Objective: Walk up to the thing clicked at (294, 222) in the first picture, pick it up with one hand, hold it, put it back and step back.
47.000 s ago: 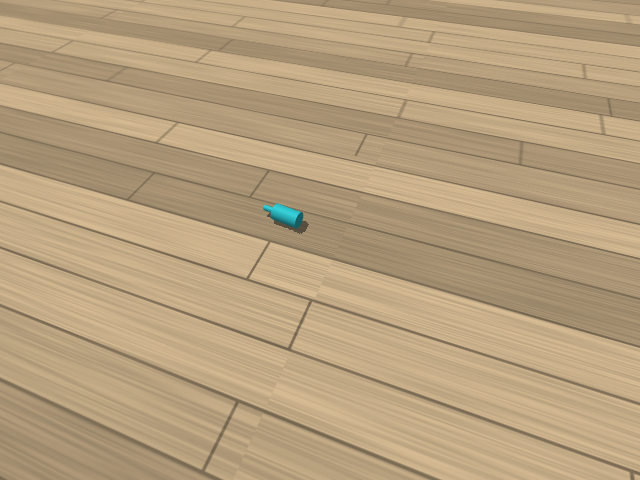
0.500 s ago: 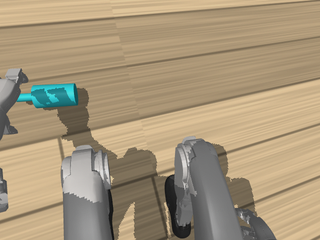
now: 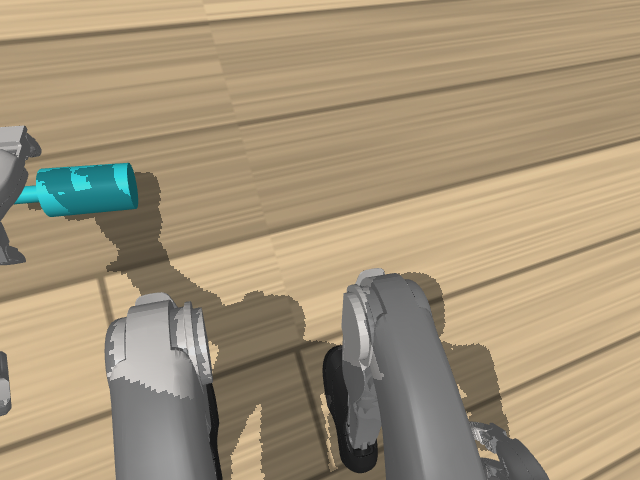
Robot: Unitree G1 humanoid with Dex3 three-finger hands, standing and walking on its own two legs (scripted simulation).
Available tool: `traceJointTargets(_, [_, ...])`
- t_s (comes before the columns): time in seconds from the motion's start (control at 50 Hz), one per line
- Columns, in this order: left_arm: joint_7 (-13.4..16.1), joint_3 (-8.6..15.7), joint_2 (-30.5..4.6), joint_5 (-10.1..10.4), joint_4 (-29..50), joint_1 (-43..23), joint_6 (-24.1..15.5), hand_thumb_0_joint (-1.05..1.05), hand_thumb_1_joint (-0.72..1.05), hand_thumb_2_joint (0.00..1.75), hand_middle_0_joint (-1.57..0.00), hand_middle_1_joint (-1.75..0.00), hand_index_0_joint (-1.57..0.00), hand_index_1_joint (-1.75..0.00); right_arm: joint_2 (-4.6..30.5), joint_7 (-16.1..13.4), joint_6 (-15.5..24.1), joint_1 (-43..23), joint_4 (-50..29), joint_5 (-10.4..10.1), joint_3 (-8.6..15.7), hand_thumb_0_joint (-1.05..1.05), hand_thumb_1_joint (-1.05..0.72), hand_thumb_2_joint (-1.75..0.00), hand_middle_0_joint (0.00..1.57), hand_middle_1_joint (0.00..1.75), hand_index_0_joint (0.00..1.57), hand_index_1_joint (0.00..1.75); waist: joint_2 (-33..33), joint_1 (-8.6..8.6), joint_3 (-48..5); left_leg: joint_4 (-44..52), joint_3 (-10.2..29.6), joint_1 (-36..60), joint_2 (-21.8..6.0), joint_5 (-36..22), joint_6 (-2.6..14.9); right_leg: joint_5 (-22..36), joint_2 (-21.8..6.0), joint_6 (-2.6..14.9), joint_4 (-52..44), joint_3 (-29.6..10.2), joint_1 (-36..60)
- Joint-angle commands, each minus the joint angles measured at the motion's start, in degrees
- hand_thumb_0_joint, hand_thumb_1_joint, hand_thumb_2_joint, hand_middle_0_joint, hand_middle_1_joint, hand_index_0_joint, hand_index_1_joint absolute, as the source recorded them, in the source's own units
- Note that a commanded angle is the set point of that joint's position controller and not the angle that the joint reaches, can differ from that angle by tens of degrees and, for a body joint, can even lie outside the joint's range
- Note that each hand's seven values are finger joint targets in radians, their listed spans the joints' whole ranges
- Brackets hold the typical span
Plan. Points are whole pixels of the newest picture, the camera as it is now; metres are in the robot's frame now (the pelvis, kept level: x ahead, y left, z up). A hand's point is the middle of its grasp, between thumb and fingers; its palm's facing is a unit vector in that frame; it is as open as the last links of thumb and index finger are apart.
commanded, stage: rise first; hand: left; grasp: from above
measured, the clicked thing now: (71, 191) +0.49 +0.33 -0.30
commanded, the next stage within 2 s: approach in 1.30 s
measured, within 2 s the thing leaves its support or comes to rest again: neither
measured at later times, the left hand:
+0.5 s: hand (15, 202) +0.44 +0.34 -0.17, palm faces -0.45 -0.07 -0.89, open 14.1 cm
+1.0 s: hand (18, 194) +0.45 +0.34 -0.18, palm faces -0.45 -0.06 -0.89, open 14.1 cm
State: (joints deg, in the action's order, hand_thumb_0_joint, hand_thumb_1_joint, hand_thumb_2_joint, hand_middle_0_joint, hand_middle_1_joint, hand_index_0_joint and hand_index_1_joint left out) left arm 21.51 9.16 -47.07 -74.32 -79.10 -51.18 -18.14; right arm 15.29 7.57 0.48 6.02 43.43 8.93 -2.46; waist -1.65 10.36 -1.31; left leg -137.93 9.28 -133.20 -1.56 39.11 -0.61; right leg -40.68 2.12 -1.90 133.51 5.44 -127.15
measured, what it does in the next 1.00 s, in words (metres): stands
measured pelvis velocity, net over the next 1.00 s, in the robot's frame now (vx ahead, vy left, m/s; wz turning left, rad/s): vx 0.00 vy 0.00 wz -0.01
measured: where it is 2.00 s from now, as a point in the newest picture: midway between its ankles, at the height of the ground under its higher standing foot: (279, 443)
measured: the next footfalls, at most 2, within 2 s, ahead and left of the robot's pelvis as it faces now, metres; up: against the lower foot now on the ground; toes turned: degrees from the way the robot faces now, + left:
none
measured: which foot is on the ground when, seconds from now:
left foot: down 0.00-1.00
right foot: down 0.00-1.00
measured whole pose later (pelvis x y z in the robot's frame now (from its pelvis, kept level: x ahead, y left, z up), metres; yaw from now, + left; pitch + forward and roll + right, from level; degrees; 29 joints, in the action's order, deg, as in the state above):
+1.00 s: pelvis +0.00 +0.00 -0.01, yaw -1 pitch +33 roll -10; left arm 20.9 7.6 -49.5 -74.2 -81.9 -55.0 -16.5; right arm 15.4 8.0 1.3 7.5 42.1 8.9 -5.5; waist -1.6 13.2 0.1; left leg -139.3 10.1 -134.6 -1.2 38.6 -0.5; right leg -40.2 2.1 -2.2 134.2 6.1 -128.0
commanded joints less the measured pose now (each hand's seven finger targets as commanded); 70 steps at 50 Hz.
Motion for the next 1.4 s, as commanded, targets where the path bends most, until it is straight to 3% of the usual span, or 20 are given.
traceJointTargets(0.0, [2.22, 1.32, -15.2, 1.5, 7.95, -15.82, 0.76, 0.0, -0.56, 1.0, -0.07, -1.03, -0.07, -1.03, 14.09, -0.6, 0.31, 11.44, -0.57, 0.02, 4.27, 0.0, -0.91, -0.9, 0.2, 0.3, 0.2, 0.3, 18.1, 0.17, -39.48, 13.89, -4.94, 33.11, 0.65, -10.6, 2.0, 13.05, 1.25, 3.67, -12.83, 4.29, 14.91])
traceJointTargets(0.34, [2.64, 0.71, -16.66, 0.76, 5.29, -18.82, 1.35, 0.0, -0.56, 1.01, -0.07, -1.03, -0.07, -1.03, 14.27, -0.49, 0.59, 11.62, -1.03, 0.11, 2.79, 0.0, -0.91, -0.9, 0.2, 0.3, 0.2, 0.3, 18.34, 1.46, -40.3, 12.4, -5.31, 31.83, 0.7, -11.15, 2.15, 14.18, 1.61, 3.6, -12.98, 4.25, 16.2])
traceJointTargets(0.38, [2.66, 0.4, -16.23, 0.74, 3.96, -18.64, 1.6, 0.0, -0.56, 1.01, -0.07, -1.03, -0.08, -1.03, 14.37, -0.42, 0.63, 12.17, -1.0, 0.33, 2.47, 0.0, -0.91, -0.9, 0.2, 0.3, 0.2, 0.3, 17.56, 2.3, -38.49, 12.4, -5.37, 30.03, 0.9, -10.44, 2.27, 13.77, 1.51, 3.48, -13.2, 4.28, 16.59])
traceJointTargets(0.5, [2.5, -0.54, -16.35, 0.6, 2.71, -19.37, 1.87, 0.0, -0.57, 1.02, -0.07, -1.03, -0.07, -1.03, 14.59, -0.52, 0.88, 11.6, -1.12, 0.09, 2.0, 0.0, -0.91, -0.9, 0.2, 0.3, 0.2, 0.3, 19.13, 2.34, -37.23, 13.06, -4.75, 30.59, 0.76, -8.45, 1.88, 11.97, 1.52, 3.81, -12.5, 4.85, 14.06])
traceJointTargets(0.52, [2.48, -0.68, -16.5, 0.71, 4.05, -21.27, 1.58, 0.0, -0.57, 1.02, -0.07, -1.02, -0.07, -1.03, 14.85, -0.47, 0.92, 12.33, -1.16, 0.28, 1.91, 0.0, -0.91, -0.9, 0.2, 0.3, 0.2, 0.3, 18.38, 3.53, -38.15, 12.53, -4.76, 30.44, 0.8, -9.2, 2.02, 12.8, 1.54, 3.6, -12.73, 4.92, 15.07])
traceJointTargets(0.56, [2.47, -0.05, -17.44, 0.68, 4.23, -20.98, 1.65, 0.0, -0.57, 1.02, -0.07, -1.03, -0.07, -1.03, 14.68, -0.57, 0.97, 12.19, -1.07, 0.16, 1.81, 0.0, -0.91, -0.9, 0.2, 0.3, 0.2, 0.3, 18.9, 2.62, -38.72, 12.3, -5.17, 30.66, 0.86, -10.1, 2.06, 13.59, 1.49, 3.59, -12.72, 4.52, 15.69])
traceJointTargets(0.66, [2.37, 0.68, -18.63, 0.99, 2.3, -20.03, 1.95, 0.0, -0.56, 1.01, -0.09, -1.01, -0.08, -1.02, 15.06, -0.54, 1.29, 12.36, -1.39, 0.21, 1.43, 0.0, -0.91, -0.9, 0.2, 0.3, 0.2, 0.3, 18.53, 3.12, -36.05, 12.11, -4.97, 29.57, 0.71, -8.89, 2.1, 12.55, 1.4, 3.57, -12.67, 4.72, 14.74])
traceJointTargets(0.7, [2.22, -0.06, -18.46, 0.66, 3.71, -20.39, 1.78, 0.0, -0.56, 1.02, -0.08, -1.02, -0.08, -1.02, 14.88, -0.51, 1.25, 12.1, -1.42, 0.3, 1.18, 0.0, -0.91, -0.9, 0.2, 0.3, 0.2, 0.3, 19.49, 2.74, -38.49, 11.84, -5.02, 30.4, 0.64, -9.89, 1.98, 13.66, 1.58, 3.61, -12.55, 4.71, 15.91])
traceJointTargets(0.74, [2.26, 1.14, -19.75, 0.98, 4.53, -21.05, 1.53, 0.0, -0.55, 1.0, -0.08, -1.02, -0.08, -1.02, 15.08, -0.44, 1.17, 12.6, -1.6, 0.24, 1.29, 0.0, -0.91, -0.9, 0.2, 0.3, 0.2, 0.3, 19.95, 2.9, -39.18, 12.06, -4.84, 30.66, 0.79, -9.96, 1.91, 13.42, 1.43, 3.6, -12.13, 4.87, 16.0])
traceJointTargets(0.78, [2.01, 0.89, -19.22, 1.02, 5.74, -20.95, 1.52, 0.0, -0.56, 1.01, -0.08, -1.02, -0.08, -1.02, 15.1, -0.41, 1.12, 12.27, -1.66, 0.31, 1.42, 0.0, -0.91, -0.9, 0.2, 0.3, 0.2, 0.3, 21.8, 2.53, -39.82, 12.63, -4.69, 32.14, 0.78, -10.51, 1.68, 13.73, 1.42, 3.68, -11.7, 5.05, 15.31])
traceJointTargets(0.86, [1.62, -0.24, -17.27, 1.32, 3.98, -19.56, 1.98, 0.0, -0.56, 1.01, -0.08, -1.02, -0.08, -1.03, 14.97, -0.2, 0.99, 13.13, -1.46, 0.13, 1.51, 0.0, -0.91, -0.9, 0.2, 0.3, 0.2, 0.3, 19.21, 3.51, -37.46, 11.85, -5.1, 29.82, 0.8, -10.35, 2.04, 14.11, 1.46, 3.5, -12.65, 4.79, 15.87])
traceJointTargets(0.94, [1.33, 0.44, -18.67, 1.32, 5.6, -19.35, 2.1, 0.0, -0.56, 1.0, -0.08, -1.03, -0.08, -1.03, 15.09, -0.26, 0.84, 13.21, -1.81, -0.15, 1.58, 0.0, -0.91, -0.9, 0.2, 0.3, 0.2, 0.3, 20.95, 2.41, -39.27, 12.5, -4.82, 31.81, 0.79, -11.55, 1.79, 14.88, 1.28, 3.67, -12.1, 4.9, 16.12])
traceJointTargets(0.96, [1.07, -0.58, -17.02, 1.37, 4.49, -18.52, 2.24, 0.0, -0.56, 1.0, -0.08, -1.03, -0.08, -1.03, 14.81, -0.15, 0.85, 13.07, -1.74, -0.03, 1.58, 0.0, -0.91, -0.9, 0.2, 0.3, 0.2, 0.3, 20.35, 2.85, -38.34, 12.39, -4.84, 31.38, 0.7, -11.37, 1.82, 14.74, 1.47, 3.65, -12.38, 4.94, 15.85])
traceJointTargets(1.16, [0.6, 0.44, -18.64, 1.78, 6.65, -20.56, 2.15, 0.0, -0.56, 1.01, -0.09, -1.01, -0.08, -1.02, 15.05, -0.16, 0.47, 13.05, -2.42, -0.47, 1.71, 0.0, -0.91, -0.9, 0.2, 0.3, 0.2, 0.3, 19.38, 2.72, -39.71, 12.68, -4.93, 31.07, 0.74, -10.77, 2.07, 14.46, 1.38, 3.49, -13.31, 4.7, 16.75])
traceJointTargets(1.2, [0.24, -1.0, -17.22, 1.88, 5.57, -20.31, 2.1, 0.0, -0.57, 1.02, -0.08, -1.02, -0.08, -1.02, 14.72, -0.09, 0.55, 12.93, -2.51, -0.4, 1.43, 0.0, -0.91, -0.9, 0.2, 0.3, 0.2, 0.3, 18.8, 3.56, -37.53, 12.56, -5.04, 29.52, 0.81, -9.53, 2.2, 13.54, 1.42, 3.49, -13.81, 4.47, 16.29])
traceJointTargets(1.26, [0.32, 0.07, -18.92, 1.76, 6.52, -20.91, 2.03, 0.0, -0.56, 1.01, -0.08, -1.02, -0.08, -1.03, 14.92, -0.32, 0.46, 13.11, -2.43, -0.53, 1.38, 0.0, -0.91, -0.9, 0.2, 0.3, 0.2, 0.3, 19.17, 2.66, -38.71, 12.88, -5.12, 30.54, 0.91, -10.17, 2.15, 13.84, 1.39, 3.52, -13.75, 4.42, 16.91])
traceJointTargets(1.32, [-0.08, -1.61, -17.11, 1.65, 6.66, -21.76, 2.0, 0.0, -0.56, 1.02, -0.08, -1.02, -0.08, -1.02, 14.96, -0.34, 0.33, 13.01, -2.48, -0.54, 1.39, 0.0, -0.91, -0.9, 0.2, 0.3, 0.2, 0.3, 20.07, 3.85, -38.9, 13.17, -4.76, 30.95, 0.84, -9.79, 2.0, 13.61, 1.49, 3.59, -13.64, 4.77, 15.98])
traceJointTargets(1.36, [-0.14, -1.14, -17.64, 1.53, 4.68, -20.43, 2.22, 0.0, -0.56, 1.02, -0.08, -1.02, -0.08, -1.03, 14.91, -0.35, 0.28, 13.23, -2.52, -0.6, 1.37, 0.0, -0.91, -0.9, 0.2, 0.3, 0.2, 0.3, 18.52, 3.3, -37.58, 13.12, -5.03, 30.05, 0.96, -9.86, 2.15, 13.67, 1.43, 3.52, -14.05, 4.55, 16.7])
traceJointTargets(1.38, [-0.26, -1.4, -17.55, 1.46, 4.74, -20.54, 2.22, 0.0, -0.61, 1.1, -0.1, -0.96, -0.06, -1.01, 14.88, -0.33, 0.29, 13.33, -2.67, -0.5, 1.22, 0.0, -0.91, -0.9, 0.2, 0.3, 0.2, 0.3, 18.27, 3.63, -37.45, 13.01, -5.0, 29.8, 0.91, -9.7, 2.2, 13.63, 1.45, 3.43, -14.25, 4.55, 16.99])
